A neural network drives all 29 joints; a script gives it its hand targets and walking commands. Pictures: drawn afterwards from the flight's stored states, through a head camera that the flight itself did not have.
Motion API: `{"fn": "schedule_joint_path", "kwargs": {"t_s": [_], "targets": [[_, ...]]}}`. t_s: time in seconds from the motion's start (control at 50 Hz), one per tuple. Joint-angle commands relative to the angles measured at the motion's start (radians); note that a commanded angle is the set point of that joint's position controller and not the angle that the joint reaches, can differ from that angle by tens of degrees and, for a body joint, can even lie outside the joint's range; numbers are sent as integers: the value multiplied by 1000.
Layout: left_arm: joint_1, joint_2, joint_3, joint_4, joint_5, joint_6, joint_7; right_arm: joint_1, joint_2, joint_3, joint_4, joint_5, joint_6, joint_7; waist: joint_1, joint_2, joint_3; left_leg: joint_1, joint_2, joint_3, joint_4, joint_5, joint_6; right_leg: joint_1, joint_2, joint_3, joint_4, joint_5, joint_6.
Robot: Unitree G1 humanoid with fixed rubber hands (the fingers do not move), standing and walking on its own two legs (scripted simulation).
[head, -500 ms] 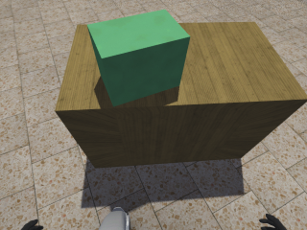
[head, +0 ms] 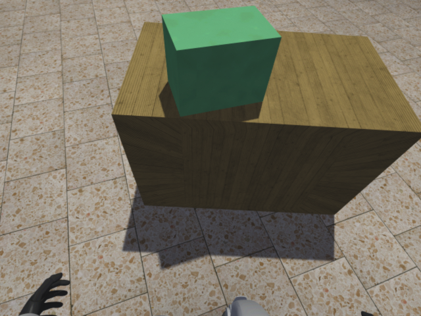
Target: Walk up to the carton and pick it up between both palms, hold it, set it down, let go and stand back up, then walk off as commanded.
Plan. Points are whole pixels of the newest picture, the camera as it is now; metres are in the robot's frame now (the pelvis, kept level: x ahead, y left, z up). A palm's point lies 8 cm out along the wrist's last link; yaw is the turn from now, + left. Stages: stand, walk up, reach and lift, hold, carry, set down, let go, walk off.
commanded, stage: walk off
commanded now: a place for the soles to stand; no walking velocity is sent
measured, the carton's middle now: (216, 62) +0.80 +0.00 +0.00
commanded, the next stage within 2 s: stand in 1.82 s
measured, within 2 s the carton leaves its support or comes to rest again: neither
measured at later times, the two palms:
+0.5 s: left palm out of the picture -0.06 +0.28 -0.07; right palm out of the picture -0.06 -0.35 -0.10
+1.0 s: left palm out of the picture -0.25 +0.32 -0.11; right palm out of the picture -0.23 -0.32 -0.06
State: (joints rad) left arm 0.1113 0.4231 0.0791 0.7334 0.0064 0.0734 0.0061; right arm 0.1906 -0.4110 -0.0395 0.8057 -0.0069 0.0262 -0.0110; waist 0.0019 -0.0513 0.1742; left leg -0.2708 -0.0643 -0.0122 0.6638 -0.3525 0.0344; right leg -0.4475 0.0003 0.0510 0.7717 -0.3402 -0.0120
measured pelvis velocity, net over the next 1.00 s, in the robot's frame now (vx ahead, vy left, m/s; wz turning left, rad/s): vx -0.31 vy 0.00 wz -0.03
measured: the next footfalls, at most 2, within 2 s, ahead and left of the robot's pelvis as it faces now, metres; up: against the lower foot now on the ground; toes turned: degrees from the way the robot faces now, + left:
right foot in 0.36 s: -0.10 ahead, -0.15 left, +0.00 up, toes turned +2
left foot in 0.74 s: -0.28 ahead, +0.08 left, +0.00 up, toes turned +1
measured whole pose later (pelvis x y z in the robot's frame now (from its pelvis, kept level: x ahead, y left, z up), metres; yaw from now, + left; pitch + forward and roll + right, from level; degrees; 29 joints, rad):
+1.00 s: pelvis -0.31 +0.00 +0.01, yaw -1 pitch -2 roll -2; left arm 0.28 0.44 0.09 0.84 0.00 0.05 0.01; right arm 0.21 -0.37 -0.03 0.80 -0.03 -0.01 -0.01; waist -0.01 -0.07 0.11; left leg -0.30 0.00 -0.01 0.59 -0.26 0.04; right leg -0.42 0.10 0.19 1.00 -0.40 0.01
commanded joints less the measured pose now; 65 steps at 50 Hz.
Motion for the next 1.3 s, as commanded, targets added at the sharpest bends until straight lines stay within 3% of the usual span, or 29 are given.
{"fn": "schedule_joint_path", "kwargs": {"t_s": [0.0,0.06,0.12,0.22,0.32,0.34,0.36,0.38,0.4,0.42,0.46,0.54,0.62,0.7,0.72,0.74,0.76,0.78,0.8,0.84,0.86,0.94,1.02,1.08,1.1,1.14,1.16,1.22,1.28], "targets": [[9,198,68,-47,1,-21,21,16,-311,-76,-69,-19,-27,-19,-48,214,-112,-97,454,-500,-271,414,284,-43,98,168,460,-270,-15],[135,159,51,-16,-12,-22,12,-77,-208,-51,-81,-18,-29,-29,25,173,-141,71,299,-169,-178,592,163,-132,146,156,503,-173,-3],[99,162,56,-34,-10,-23,10,6,-208,-63,-92,-8,-23,-29,-43,223,-159,148,293,-183,-149,647,186,-97,144,142,417,-164,34],[143,150,56,-36,-2,-28,3,10,-224,-83,-133,-7,-7,-23,-60,288,-222,163,314,-209,-126,490,202,-26,110,72,159,-131,32],[262,129,58,32,6,-41,-5,-63,-229,-90,-139,12,23,-8,8,263,-271,3,233,-159,-42,291,104,300,71,-30,-348,54,4],[251,160,66,24,13,-43,-5,-31,-200,-80,-131,15,25,-10,13,145,-270,-116,172,-129,27,186,64,362,8,92,-389,92,-16],[226,235,81,4,28,-44,-2,-30,-148,-64,-138,29,25,-12,27,-155,-256,-304,-11,-81,248,-110,6,379,-187,394,-423,182,-102],[143,319,95,-30,39,-42,-3,-74,-179,-68,-144,17,24,-28,48,-200,-212,-250,-54,-129,445,-314,-12,139,-354,501,-448,186,-258],[102,346,93,-39,41,-46,5,-88,-203,-76,-123,13,17,-37,56,-202,-126,-197,-19,-181,560,-323,-8,-20,-414,559,-469,184,-304],[51,303,73,-62,32,-50,10,-54,-213,-78,-103,21,14,-35,20,-113,-97,-169,-27,-210,604,-288,-8,-12,-358,421,-411,307,-278],[-46,184,53,-80,20,-58,16,80,-202,-79,-44,46,11,-29,-41,-96,-145,-224,-73,-204,641,-191,-25,191,-180,133,-294,536,-178],[63,183,69,-103,25,-44,20,29,-187,-61,-102,23,9,-23,45,-120,-145,-307,-62,-151,537,-165,-68,321,-190,217,-293,474,-209],[86,180,67,-103,22,-27,21,37,-147,-53,-101,22,-2,-20,70,-183,-182,-237,12,-67,178,-220,-47,414,-205,232,-280,415,-208],[49,189,56,-77,10,-2,12,177,-149,-71,-24,11,-14,-6,-6,-115,-268,99,16,45,-161,5,-6,196,-174,176,-225,158,-134],[63,171,45,-64,6,1,14,161,-159,-72,-28,2,-18,-1,-15,-39,-259,140,29,-11,-194,14,7,105,-137,161,-168,40,-95],[73,146,38,-69,-4,0,17,121,-210,-73,-51,-18,-21,3,-21,129,-214,107,152,-229,-304,-77,56,-30,-41,111,-26,-134,-48],[50,133,42,-82,-16,-8,22,61,-303,-80,-77,-35,-23,5,-22,312,-157,42,372,-531,-371,-22,132,-191,115,17,172,-254,-4],[-2,192,72,-67,-3,-9,35,74,-352,-92,-69,-30,-20,-2,-65,299,-90,-171,474,-628,-394,0,238,-81,75,134,334,-297,-4],[14,217,80,-49,2,-18,31,18,-329,-83,-78,-32,-29,-6,-33,241,-47,-236,451,-554,-370,33,234,-18,60,179,386,-233,-16],[106,174,60,18,-17,-25,17,-79,-207,-49,-66,-30,-44,-9,41,117,-81,-78,279,-229,-282,233,107,-85,96,208,402,-108,-17],[161,162,56,17,-22,-26,13,-86,-177,-46,-68,-31,-50,-14,47,124,-101,-18,248,-165,-272,217,70,-108,105,194,377,-72,-9],[157,161,55,39,-7,-51,4,9,-179,-61,-69,-24,-54,0,-42,227,-147,80,244,-222,-296,-105,130,-44,90,128,178,-56,27],[190,140,48,67,9,-77,-9,7,-204,-74,-70,-23,-37,18,-49,316,-167,57,247,-214,-316,-300,151,78,50,-20,-132,-179,26],[245,115,44,134,16,-96,-11,10,-209,-80,-38,1,-17,26,-14,238,-164,-58,200,-148,-257,-268,91,332,63,-67,-426,-11,7],[264,137,50,139,23,-100,-9,22,-197,-76,-29,6,-17,25,-1,167,-180,-153,193,-137,-222,-254,60,427,19,16,-413,-30,-14],[232,240,70,136,37,-106,-11,-77,-152,-52,-29,19,-28,24,51,-138,-109,-293,48,14,67,-177,-37,298,-269,486,-599,-477,-168],[145,293,76,125,39,-102,-7,-89,-181,-62,-9,14,-38,17,34,-137,-7,-193,92,-71,157,-140,-31,78,-361,527,-663,-507,-241],[14,174,26,111,22,-120,-6,8,-147,-53,60,27,-51,32,-33,-95,-21,-62,97,-10,63,-63,-26,141,-189,171,-527,-35,-144],[64,171,32,134,21,-103,-14,11,-132,-46,75,7,-66,32,-15,-98,-76,35,68,46,-133,85,-17,179,-112,98,-431,43,-96]]}}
